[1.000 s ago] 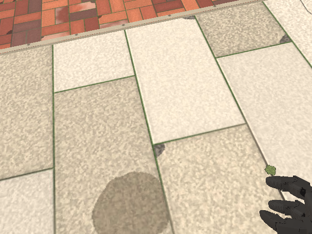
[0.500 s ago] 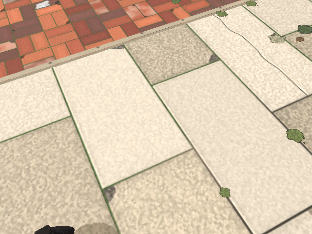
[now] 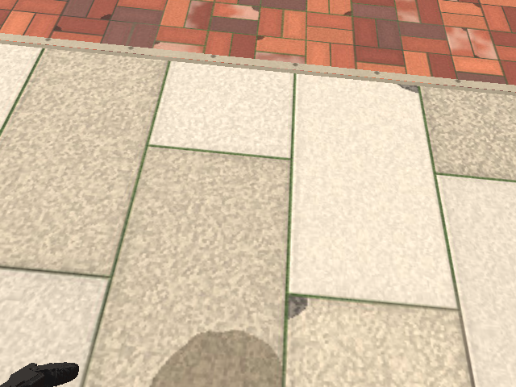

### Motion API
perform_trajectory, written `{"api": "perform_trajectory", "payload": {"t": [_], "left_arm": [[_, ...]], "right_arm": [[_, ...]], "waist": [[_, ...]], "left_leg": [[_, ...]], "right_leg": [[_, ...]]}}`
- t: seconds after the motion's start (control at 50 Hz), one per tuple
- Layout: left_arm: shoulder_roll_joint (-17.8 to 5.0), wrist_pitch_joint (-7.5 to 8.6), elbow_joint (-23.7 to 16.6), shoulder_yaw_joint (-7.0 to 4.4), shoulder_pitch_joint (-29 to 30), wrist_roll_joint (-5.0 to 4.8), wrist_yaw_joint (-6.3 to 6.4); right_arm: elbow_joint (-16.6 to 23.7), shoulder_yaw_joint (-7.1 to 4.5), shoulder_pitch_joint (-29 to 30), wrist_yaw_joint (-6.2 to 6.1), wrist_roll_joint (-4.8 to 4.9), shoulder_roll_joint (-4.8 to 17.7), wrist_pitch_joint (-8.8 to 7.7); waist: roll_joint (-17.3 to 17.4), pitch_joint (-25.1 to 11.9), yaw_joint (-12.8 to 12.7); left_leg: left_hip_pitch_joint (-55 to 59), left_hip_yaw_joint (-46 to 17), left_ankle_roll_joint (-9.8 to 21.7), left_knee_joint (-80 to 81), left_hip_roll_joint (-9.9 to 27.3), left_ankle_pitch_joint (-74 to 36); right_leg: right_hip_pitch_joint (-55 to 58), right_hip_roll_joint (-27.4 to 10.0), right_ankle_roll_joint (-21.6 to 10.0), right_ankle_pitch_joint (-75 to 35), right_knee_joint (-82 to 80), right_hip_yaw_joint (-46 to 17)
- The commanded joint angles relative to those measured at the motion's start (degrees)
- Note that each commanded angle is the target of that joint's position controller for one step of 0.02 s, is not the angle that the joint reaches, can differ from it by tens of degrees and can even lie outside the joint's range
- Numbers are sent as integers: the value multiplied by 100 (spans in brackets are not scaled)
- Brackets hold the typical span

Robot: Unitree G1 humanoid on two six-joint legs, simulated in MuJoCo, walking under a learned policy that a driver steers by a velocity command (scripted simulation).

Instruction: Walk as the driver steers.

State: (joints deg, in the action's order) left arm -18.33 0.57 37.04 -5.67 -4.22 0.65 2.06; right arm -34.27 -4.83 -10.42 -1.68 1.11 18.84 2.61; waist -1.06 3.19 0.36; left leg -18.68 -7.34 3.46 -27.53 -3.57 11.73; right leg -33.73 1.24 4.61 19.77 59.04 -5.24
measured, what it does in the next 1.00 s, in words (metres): walks ahead: right foot, then left foot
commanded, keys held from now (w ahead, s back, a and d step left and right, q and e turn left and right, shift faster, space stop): q+shift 0.08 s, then w+q+shift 0.08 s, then w+shift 0.06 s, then w+e+shift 0.78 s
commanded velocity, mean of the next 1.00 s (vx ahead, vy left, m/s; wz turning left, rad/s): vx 0.69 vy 0.00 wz -0.17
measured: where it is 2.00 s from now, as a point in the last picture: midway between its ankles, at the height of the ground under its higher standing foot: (333, 157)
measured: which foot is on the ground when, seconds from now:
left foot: down 0.00-0.24, up 0.26-0.54, down 0.56-1.00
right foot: up 0.00-0.22, down 0.24-0.58, up 0.60-1.00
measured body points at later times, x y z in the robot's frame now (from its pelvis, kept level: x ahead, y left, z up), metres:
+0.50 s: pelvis +0.14 +0.00 +0.00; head +0.17 -0.02 +0.45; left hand +0.02 +0.27 -0.10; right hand +0.42 -0.16 -0.08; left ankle +0.17 +0.15 -0.71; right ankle +0.09 -0.14 -0.74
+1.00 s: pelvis +0.49 +0.01 -0.05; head +0.53 +0.00 +0.40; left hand +0.81 +0.18 -0.10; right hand +0.35 -0.24 -0.17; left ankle +0.21 +0.16 -0.71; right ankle +0.62 -0.05 -0.74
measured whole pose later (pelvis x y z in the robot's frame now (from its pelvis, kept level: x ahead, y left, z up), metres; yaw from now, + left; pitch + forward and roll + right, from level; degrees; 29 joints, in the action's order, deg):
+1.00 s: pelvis +0.49 +0.01 -0.05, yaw -14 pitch +2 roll +1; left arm -18.6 1.0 35.2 -1.4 2.6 1.4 -5.2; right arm -51.5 -1.8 -31.3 -1.3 -2.3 15.7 -3.8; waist -1.9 1.9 3.5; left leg 14.2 16.5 -3.2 -27.8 2.6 22.9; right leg -36.3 2.7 -11.5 10.0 42.5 9.0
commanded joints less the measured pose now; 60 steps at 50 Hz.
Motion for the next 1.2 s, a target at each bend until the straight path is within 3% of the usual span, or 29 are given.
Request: {"api": "perform_trajectory", "payload": {"t": [0.02, 0.08, 0.14, 0.22, 0.24, 0.26, 0.28, 0.3, 0.32, 0.34, 0.38, 0.5, 0.56, 0.58, 0.6, 0.64, 0.68, 0.74, 0.88, 0.92, 0.96, 0.98, 1.0, 1.02, 1.04, 1.06, 1.1, 1.14, 1.2], "left_arm": [[-238, 89, -329, -28, 82, -21, -12], [-315, 117, -322, -40, 165, -44, -54], [-448, 257, -336, -81, 148, -184, -175], [-519, 515, 12, -208, -867, -277, -235], [-650, 576, 156, -225, -1519, -138, -232], [-1037, 618, 208, -237, -1824, 147, -295], [-999, 665, 145, -233, -1532, 131, -342], [-703, 661, 107, -128, -1391, -49, -319], [-724, 409, 262, -111, -1368, 245, -379], [-794, 330, 262, -99, -1427, 176, -369], [-755, 327, 401, -56, -1657, 33, -365], [-879, 190, 662, -161, -1950, 40, -333], [-752, 271, 687, -145, -1747, -35, -338], [-477, 381, 555, -62, -1547, -120, -357], [22, 430, 176, 101, -1506, -316, -323], [-351, 253, 289, 62, -1119, -23, -319], [-274, 159, 369, 69, -1082, 103, -496], [-91, 8, 169, 151, -588, 137, -661], [7, -16, -540, 425, 890, 112, -888], [-32, -29, -505, 452, 816, 78, -857], [-365, -16, -205, 338, -340, 56, -753], [-659, -1, 145, 192, -1581, 63, -662], [-1004, 13, 540, -10, -2623, 72, -521], [-1460, -77, 559, -188, -2193, -52, -361], [-2045, -131, 194, -261, -1827, 153, -358], [-1743, -159, 170, -262, -2016, 92, -277], [-1243, -14, 378, -132, -1639, 67, -193], [-990, 152, 325, 0, -1254, 54, -156], [-935, 341, 352, 35, -1281, -31, -235]], "right_arm": [[450, -303, 241, -95, 26, 1014, -33], [507, -325, 338, -81, 16, 1055, 5], [489, -285, 214, -3, 82, 1031, -38], [479, -59, 355, 64, 25, 571, -165], [430, 110, 219, 62, -40, 72, -228], [660, 190, 216, 41, 76, -140, -331], [697, 120, 313, 32, 166, 238, -451], [632, 68, 453, 56, 116, 521, -541], [540, -20, 832, 252, -616, 816, -457], [560, 0, 749, 363, -690, 661, -446], [499, 123, 672, 498, -625, 364, -448], [603, 296, 1145, 442, -280, 75, -538], [176, 119, -170, 141, -304, 478, -677], [45, -47, -1199, 33, -418, 999, -720], [-57, -191, -1629, -15, -529, 1603, -657], [-7, 23, -930, 13, -507, 697, -648], [-162, 142, -897, 46, -450, 317, -689], [-513, 166, -1258, 109, -319, 210, -803], [-1041, 197, -1253, 95, -308, 236, -953], [-1162, 145, -1480, 50, -302, 552, -946], [-1139, 25, -1385, -32, -333, 1030, -801], [-1026, -19, -1102, -41, -351, 1193, -719], [-945, -7, -939, 16, -386, 1105, -681], [-788, 156, -857, 159, -438, 393, -726], [-85, 225, -1176, 152, -262, 389, -848], [-1, 218, -476, 161, -326, 719, -973], [-47, 296, -396, 146, -384, 593, -986], [-180, 343, -740, 153, -583, 504, -713], [194, 422, -16, 201, -571, 287, -521]], "waist": [[752, -980, -56], [953, -900, 0], [1184, -892, 108], [1093, -720, -417], [328, -1038, -562], [-892, -657, -398], [-1078, 78, -269], [-697, 448, -264], [116, 439, -265], [-207, 336, -220], [-715, 118, -311], [-1011, -19, -423], [-412, -573, 322], [380, -1245, 939], [1902, -1902, 988], [595, -799, 572], [610, -379, 376], [809, 128, 322], [428, 762, 54], [482, 429, -70], [815, -396, -804], [909, -1016, -1399], [545, -1459, -1760], [-920, -1091, -1145], [-1308, -2224, -643], [-107, -2026, -978], [581, -456, -277], [644, -41, 254], [401, 396, 263]], "left_leg": [[1008, -1580, 825, 504, 1109, -1583], [761, -2003, 762, 436, 1018, -1080], [384, -2596, 824, 852, 928, 2000], [-733, -2360, 572, 142, 596, 2861], [-1179, -1490, 248, -1380, 117, 2861], [-2486, -714, 55, -2743, -490, 2439], [-3190, -646, -7, -3449, -76, 2027], [-3308, -502, -55, -3620, 172, 1495], [-3079, -212, -133, -3408, 176, 926], [-2728, 105, -247, -3177, 298, 626], [-2002, 480, -435, -2798, 349, 267], [-137, 868, -586, -433, -85, 634], [2667, 619, -329, 339, 195, 43], [3956, -455, -117, 606, 1319, 1310], [4529, -2869, 256, 1422, 2788, 3581], [3074, -2435, 331, 1321, 2631, 3112], [2523, -1155, 223, 1597, 2135, 1914], [2314, -135, 138, 1827, 1901, 556], [1402, 2014, -137, 2344, 1516, -2628], [1709, 2278, -236, 1700, 1525, -5991], [1982, 2236, -266, -73, 1769, -7809], [1548, 2094, -177, -1546, 1889, -7831], [462, 2054, -195, -3465, 1621, -5703], [-1334, 1961, -346, -5809, 457, 1020], [-3104, 780, -499, -7208, 120, 1687], [-3412, 189, -447, -6828, 440, 973], [-2883, 247, -454, -5565, 920, 764], [-2081, 247, -625, -4918, 1116, 1116], [-1623, 602, -830, -3447, 1202, 811]], "right_leg": [[-108, 205, 89, -329, -806, -136], [224, 326, 73, -371, -1422, -248], [791, 324, -95, -216, -2082, -253], [2854, -41, -421, -506, -3409, -80], [3638, -876, -703, 414, -3790, -1066], [3792, -1773, -1421, 2785, -4756, -3469], [3249, -2216, -1918, 3571, -5118, -4536], [2995, -2108, -1957, 3111, -5046, -4079], [2619, -1795, -1614, 2843, -4991, -3513], [2481, -1433, -1444, 2274, -4970, -2939], [2144, -865, -1414, 1372, -5056, -2270], [1694, -646, -1548, 432, -4841, -1933], [619, -331, -1300, -571, -3578, -1643], [-124, 73, -1117, -388, -1859, -1023], [-1291, 517, -962, 949, -230, -240], [-1646, -224, -995, 83, 976, -25], [-1537, -516, -919, -289, 961, 109], [-1988, -696, -888, -608, 1198, 230], [-943, -497, -1134, -1655, -723, 1275], [98, 77, -1398, -1566, -1161, 1825], [1455, 468, -1628, -1031, -1263, 1765], [2859, 584, -1813, -753, -1335, 1481], [4530, 531, -1983, -702, -1916, 935], [5127, -365, -2152, -304, -2224, -577], [6473, -1621, -3303, -7, -3370, -3801], [6071, -1593, -3118, 623, -4133, -4108], [3907, -1227, -2689, -86, -4499, -3192], [2433, -715, -2588, -822, -4533, -2286], [1066, -245, -2537, -1091, -4930, -1766]]}}
Keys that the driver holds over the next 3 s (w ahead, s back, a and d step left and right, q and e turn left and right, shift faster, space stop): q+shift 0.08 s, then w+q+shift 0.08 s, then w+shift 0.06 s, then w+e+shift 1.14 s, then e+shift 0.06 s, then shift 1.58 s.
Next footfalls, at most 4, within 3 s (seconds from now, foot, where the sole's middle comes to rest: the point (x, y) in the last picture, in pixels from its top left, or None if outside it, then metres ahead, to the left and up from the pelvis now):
0.24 right None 0.13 -0.12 -0.78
0.56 left None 0.24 0.16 -0.78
1.02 right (270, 295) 0.66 -0.06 -0.78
1.42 left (279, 164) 1.12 -0.09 -0.78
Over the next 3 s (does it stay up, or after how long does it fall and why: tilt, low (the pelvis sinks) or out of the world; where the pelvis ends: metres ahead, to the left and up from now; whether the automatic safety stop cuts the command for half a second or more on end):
stays up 1.20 -0.29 0.00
